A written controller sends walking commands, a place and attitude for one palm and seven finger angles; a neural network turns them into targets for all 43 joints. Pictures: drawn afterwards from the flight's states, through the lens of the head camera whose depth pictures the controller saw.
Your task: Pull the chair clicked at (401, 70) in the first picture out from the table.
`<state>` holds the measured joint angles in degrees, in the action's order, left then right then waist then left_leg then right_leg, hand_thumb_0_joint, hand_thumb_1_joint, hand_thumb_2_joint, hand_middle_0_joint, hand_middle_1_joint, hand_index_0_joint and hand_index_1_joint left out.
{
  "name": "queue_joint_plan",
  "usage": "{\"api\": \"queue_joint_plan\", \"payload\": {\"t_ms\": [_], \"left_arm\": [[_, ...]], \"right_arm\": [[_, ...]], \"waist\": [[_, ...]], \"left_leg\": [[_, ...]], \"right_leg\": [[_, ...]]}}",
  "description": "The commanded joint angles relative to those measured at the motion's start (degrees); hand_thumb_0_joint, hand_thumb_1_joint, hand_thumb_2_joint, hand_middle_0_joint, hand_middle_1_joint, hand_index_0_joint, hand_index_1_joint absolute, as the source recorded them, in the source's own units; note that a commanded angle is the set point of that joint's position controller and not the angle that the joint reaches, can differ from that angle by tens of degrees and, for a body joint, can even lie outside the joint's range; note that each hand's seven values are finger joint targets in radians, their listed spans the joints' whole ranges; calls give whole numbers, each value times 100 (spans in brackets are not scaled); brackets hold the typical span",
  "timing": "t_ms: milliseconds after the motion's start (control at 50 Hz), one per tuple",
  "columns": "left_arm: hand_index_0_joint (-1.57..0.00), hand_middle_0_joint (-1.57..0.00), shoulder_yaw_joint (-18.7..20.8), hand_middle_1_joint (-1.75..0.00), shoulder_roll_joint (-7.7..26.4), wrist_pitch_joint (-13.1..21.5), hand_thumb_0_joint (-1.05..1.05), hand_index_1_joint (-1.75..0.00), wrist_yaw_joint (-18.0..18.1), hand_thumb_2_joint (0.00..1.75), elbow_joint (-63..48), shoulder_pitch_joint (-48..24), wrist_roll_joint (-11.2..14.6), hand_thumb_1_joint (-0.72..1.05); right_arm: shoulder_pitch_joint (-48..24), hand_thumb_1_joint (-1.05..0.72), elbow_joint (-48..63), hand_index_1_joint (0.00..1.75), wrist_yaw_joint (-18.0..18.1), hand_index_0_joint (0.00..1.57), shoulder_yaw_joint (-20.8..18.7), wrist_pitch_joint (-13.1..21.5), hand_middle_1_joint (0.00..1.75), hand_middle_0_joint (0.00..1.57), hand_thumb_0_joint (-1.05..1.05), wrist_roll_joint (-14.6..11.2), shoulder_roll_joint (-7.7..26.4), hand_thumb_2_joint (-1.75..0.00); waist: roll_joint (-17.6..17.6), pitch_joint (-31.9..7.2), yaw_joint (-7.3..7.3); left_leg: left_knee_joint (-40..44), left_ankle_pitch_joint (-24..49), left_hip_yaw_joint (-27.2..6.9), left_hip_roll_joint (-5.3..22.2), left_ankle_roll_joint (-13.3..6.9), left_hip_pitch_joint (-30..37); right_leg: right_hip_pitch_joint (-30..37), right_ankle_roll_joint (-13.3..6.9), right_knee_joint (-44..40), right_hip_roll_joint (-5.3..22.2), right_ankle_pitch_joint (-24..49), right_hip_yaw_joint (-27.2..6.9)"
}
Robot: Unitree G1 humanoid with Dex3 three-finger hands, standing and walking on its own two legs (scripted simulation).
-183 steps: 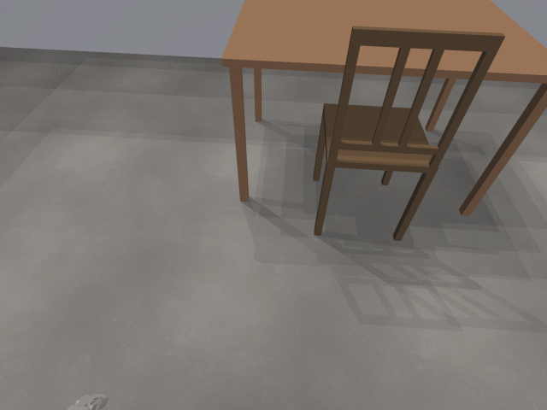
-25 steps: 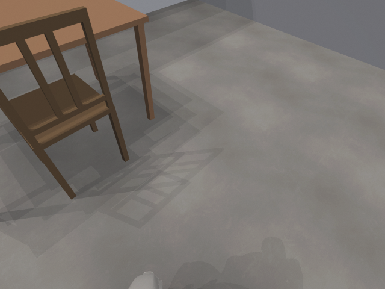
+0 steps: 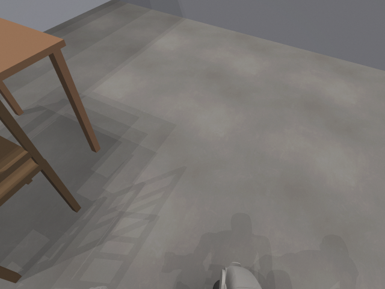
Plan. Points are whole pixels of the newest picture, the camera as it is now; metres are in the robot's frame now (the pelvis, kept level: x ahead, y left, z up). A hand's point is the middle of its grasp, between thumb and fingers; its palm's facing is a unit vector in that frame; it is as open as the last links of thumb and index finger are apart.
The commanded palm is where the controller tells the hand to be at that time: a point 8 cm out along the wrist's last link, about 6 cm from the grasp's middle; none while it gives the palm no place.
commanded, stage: walk to a spot facing it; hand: left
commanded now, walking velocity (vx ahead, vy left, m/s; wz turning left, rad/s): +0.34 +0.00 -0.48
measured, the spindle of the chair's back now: out of the picture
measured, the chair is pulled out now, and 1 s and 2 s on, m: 0.00 0.00 0.00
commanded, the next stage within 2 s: turn to face it in 0.30 s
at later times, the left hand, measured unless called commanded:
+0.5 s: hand (140, 235) +0.28 +0.14 -0.17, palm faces -0.08 -0.98 -0.20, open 7.3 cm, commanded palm none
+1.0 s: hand (134, 194) +0.39 +0.18 -0.16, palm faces +0.12 -0.96 -0.24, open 7.4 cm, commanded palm none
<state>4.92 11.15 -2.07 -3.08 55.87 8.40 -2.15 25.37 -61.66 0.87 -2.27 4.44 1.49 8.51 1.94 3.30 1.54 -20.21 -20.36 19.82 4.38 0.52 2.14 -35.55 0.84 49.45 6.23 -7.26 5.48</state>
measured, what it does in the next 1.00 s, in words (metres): walks ahead: right foot, then left foot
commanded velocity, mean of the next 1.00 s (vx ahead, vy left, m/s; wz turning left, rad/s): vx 0.10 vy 0.00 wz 0.26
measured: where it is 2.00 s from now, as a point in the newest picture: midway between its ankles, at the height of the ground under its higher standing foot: (198, 263)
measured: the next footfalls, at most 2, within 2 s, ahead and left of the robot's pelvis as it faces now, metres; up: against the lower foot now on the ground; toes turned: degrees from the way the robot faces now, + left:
right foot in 0.14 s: +0.23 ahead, -0.13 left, +0.00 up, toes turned -12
left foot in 0.60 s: +0.39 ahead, +0.07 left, +0.00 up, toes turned +1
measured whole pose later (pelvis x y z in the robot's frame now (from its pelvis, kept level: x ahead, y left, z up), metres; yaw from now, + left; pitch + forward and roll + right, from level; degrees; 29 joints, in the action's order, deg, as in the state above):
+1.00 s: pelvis +0.31 -0.03 +0.00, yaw +4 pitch +2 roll -1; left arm 5.0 12.0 -2.5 1.0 54.1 9.0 -1.0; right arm 13.6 -55.6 -0.1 -3.8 -1.5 1.6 10.9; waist -0.4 2.6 1.5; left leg -27.3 -10.1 -2.2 -2.0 -2.5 -18.7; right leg -24.4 4.7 50.2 3.2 -24.6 0.5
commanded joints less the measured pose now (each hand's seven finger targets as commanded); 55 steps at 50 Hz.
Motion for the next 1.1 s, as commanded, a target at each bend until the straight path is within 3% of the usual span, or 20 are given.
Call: {"api": "queue_joint_plan", "payload": {"t_ms": [0, 40, 80, 100, 120, 160, 200, 260, 420, 540, 560, 580, 600, 620, 680, 740, 920, 1040, 1060, 1080], "left_arm": [[-20, -20, -57, -30, 37, 250, 0, -30, -11, 90, -654, -858, 55, 90], [-20, -20, -20, -30, 166, 305, 0, -30, 17, 90, -543, -435, 43, 90], [-20, -20, 66, -30, 460, 424, 0, -30, 68, 90, -136, 962, 4, 90], [-20, -20, 215, -30, 1075, 496, 0, -30, 131, 90, 68, 1754, -13, 90], [-20, -20, 334, -30, 1700, 530, 0, -30, 230, 90, 132, 2178, 77, 90], [-20, -20, 281, -30, 1605, 438, 0, -30, 273, 90, -89, 1410, 191, 90], [-20, -20, 77, -30, 973, 505, 0, -30, 318, 90, -228, 645, 180, 90], [-20, -20, 9, -30, 744, 590, 0, -30, 347, 90, -211, 370, 90, 90], [-20, -20, -73, -30, 608, 635, 0, -30, 357, 90, 94, 913, 94, 90], [-20, -20, -139, -30, 548, 532, 0, -30, 468, 90, 346, 1095, 133, 90], [-20, -20, -145, -30, 488, 491, 0, -30, 475, 90, 337, 1191, 144, 90], [-20, -20, -145, -30, 355, 455, 0, -30, 483, 90, 262, 1369, 182, 90], [-20, -20, -192, -30, 239, 431, 0, -30, 490, 90, 194, 1461, 195, 90], [-20, -20, -187, -30, 353, 368, 0, -30, 525, 90, 137, 1187, 170, 90], [-20, -20, -55, -30, 363, 306, 0, -30, 435, 90, 15, 694, 122, 90], [-20, -20, -3, -30, 317, 193, 0, -30, 419, 90, -23, 830, 111, 90], [-20, -20, 60, -30, 383, 109, 0, -30, 438, 90, -615, 122, 126, 90], [-20, -20, 56, -30, 530, 185, 0, -30, 482, 90, -749, 578, 200, 90], [-20, -20, 98, -30, 762, 227, 0, -30, 512, 90, -725, 774, 177, 90], [-20, -20, 205, -30, 1345, 275, 0, -30, 555, 90, -761, 876, 72, 90]], "right_arm": [[360, -90, 174, 30, 48, 20, -162, 36, 30, 20, 0, 23, 863, -90], [305, -90, 177, 30, 48, 20, -206, 13, 30, 20, 0, 21, 996, -90], [66, -90, 275, 30, 22, 20, -221, -19, 30, 20, 0, -28, 1190, -90], [124, -90, 383, 30, -62, 20, -192, -23, 30, 20, 0, -117, 978, -90], [205, -90, 629, 30, -41, 20, -119, 2, 30, 20, 0, -186, 518, -90], [-530, -90, 812, 30, -2, 20, -175, -20, 30, 20, 0, -133, 630, -90], [-610, -90, 630, 30, -13, 20, -156, -163, 30, 20, 0, -21, 617, -90], [-78, -90, 433, 30, -30, 20, -121, -330, 30, 20, 0, 23, 409, -90], [-1234, -90, 816, 30, -141, 20, -57, -280, 30, 20, 0, -18, 338, -90], [-1141, -90, 556, 30, -108, 20, 7, -208, 30, 20, 0, -42, 447, -90], [-813, -90, 478, 30, -96, 20, -45, -195, 30, 20, 0, -25, 686, -90], [-518, -90, 485, 30, -71, 20, -135, -208, 30, 20, 0, 19, 1148, -90], [-385, -90, 473, 30, -33, 20, -181, -278, 30, 20, 0, -11, 1409, -90], [-439, -90, 462, 30, 39, 20, -157, -324, 30, 20, 0, -31, 1428, -90], [-1105, -90, 707, 30, 40, 20, -147, -363, 30, 20, 0, -24, 1127, -90], [-1253, -90, 851, 30, 21, 20, -211, -368, 30, 20, 0, -41, 1098, -90], [-1043, -90, 989, 30, -19, 20, -415, -493, 30, 20, 0, -1, 1346, -90], [-1354, -90, 1225, 30, -59, 20, -510, -573, 30, 20, 0, -29, 1437, -90], [-1388, -90, 1277, 30, -87, 20, -496, -578, 30, 20, 0, -76, 1281, -90], [-1315, -90, 1414, 30, -123, 20, -434, -579, 30, 20, 0, -129, 854, -90]], "waist": [[-909, 661, 149], [-909, 289, -79], [-850, -641, -752], [-61, -1392, -1091], [1076, -1994, -1006], [505, -1205, -748], [-124, -334, -284], [98, -288, 145], [300, -174, -143], [181, -218, -109], [-256, -492, -20], [-1120, -794, 34], [-1874, -933, 15], [-1929, -850, 64], [-810, -366, -104], [-824, -597, -173], [-1001, -632, 47], [-1058, -897, -247], [-589, -950, -362], [1071, -863, -405]], "left_leg": [[552, 3410, -409, 1615, -610, -55], [-314, 5101, -227, 1668, -544, 144], [-2319, 5693, 41, 1404, -239, -294], [-4046, 3632, -30, 1108, -17, -1791], [-6156, -1231, -588, 46, 280, -3650], [-6581, -570, -1742, 392, 129, -4064], [-5838, 163, -1865, 733, 144, -3527], [-4904, 370, -1729, 681, 246, -3041], [-2632, 773, -1577, 417, 291, -3104], [-919, 1611, -1489, 0, 77, -1735], [-729, 2778, -1770, 181, -42, -1049], [-681, 4319, -2769, 1108, -524, -258], [-191, 4982, -3821, 1898, -1146, -48], [58, 4248, -4138, 1911, -1347, -418], [246, 2910, -3547, 1332, -1144, -1308], [398, 2310, -3179, 970, -969, -1527], [187, 2077, -3844, 882, -1115, -1300], [-513, 2546, -3993, 457, -789, -1932], [-918, 1825, -3795, 184, -488, -2583], [-2170, -82, -2682, -627, 44, -3835]], "right_leg": [[-54, -266, -848, -235, -198, 265], [698, -480, -1082, -535, -620, 459], [2749, -674, -1700, -927, -356, 759], [4563, -1003, -1930, 53, -245, -480], [5612, -1770, -2495, 1865, 834, -3710], [4225, -1681, -3244, 1746, 55, -3335], [2387, -1284, -3553, 1220, -266, -2204], [1608, -1135, -3691, 760, 113, -1281], [2308, -1141, -3550, 647, 826, -1116], [2811, -583, -2506, 561, 1905, -394], [2548, -347, -1786, 351, 1490, -186], [1746, -46, -841, -56, -7, 189], [1135, 169, 425, -493, -2835, 214], [960, 162, 1136, -417, -3054, -283], [684, 194, 1475, -145, -2164, -513], [887, 277, 1295, -155, -1611, -455], [791, 379, 184, -318, -1752, -490], [2436, 276, -2084, -577, -882, -410], [3263, 181, -2909, -193, -498, -713], [3961, -311, -3565, 1408, -529, -2223]]}}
